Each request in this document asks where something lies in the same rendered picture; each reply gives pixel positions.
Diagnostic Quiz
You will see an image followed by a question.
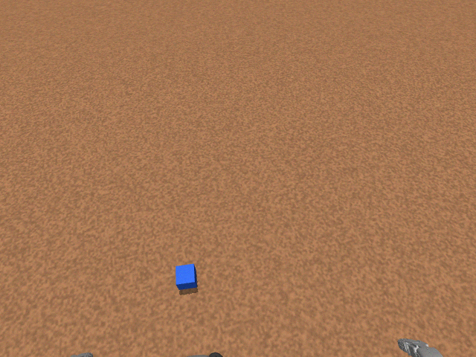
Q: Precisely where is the cube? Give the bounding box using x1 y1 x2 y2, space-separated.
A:
176 264 197 290

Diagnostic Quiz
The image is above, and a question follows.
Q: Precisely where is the right robot hand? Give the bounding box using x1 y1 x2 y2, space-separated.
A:
398 338 443 357

